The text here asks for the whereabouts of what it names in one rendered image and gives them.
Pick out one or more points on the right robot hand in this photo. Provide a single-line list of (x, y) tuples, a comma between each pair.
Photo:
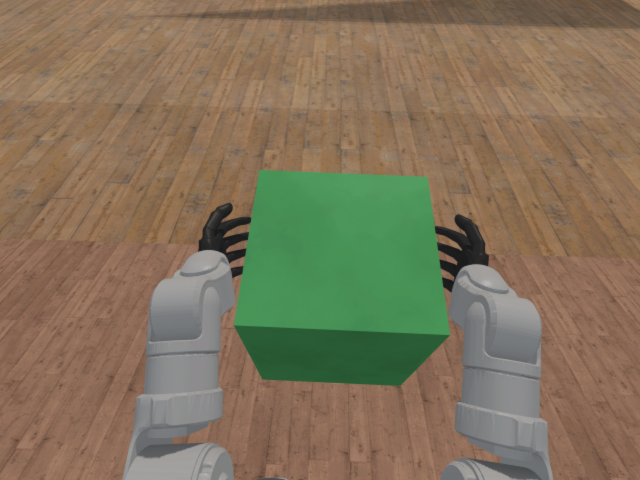
[(472, 245)]

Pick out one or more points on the left robot hand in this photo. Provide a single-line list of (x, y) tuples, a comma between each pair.
[(214, 230)]

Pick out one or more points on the right robot forearm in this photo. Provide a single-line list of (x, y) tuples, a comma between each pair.
[(500, 406)]

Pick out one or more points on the robot right upper arm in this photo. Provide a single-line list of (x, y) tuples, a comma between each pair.
[(474, 469)]

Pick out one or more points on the robot left upper arm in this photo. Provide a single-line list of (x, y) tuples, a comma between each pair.
[(191, 461)]

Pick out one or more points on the carton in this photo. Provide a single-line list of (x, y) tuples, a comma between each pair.
[(341, 280)]

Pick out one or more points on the left robot forearm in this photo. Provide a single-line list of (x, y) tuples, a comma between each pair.
[(181, 394)]

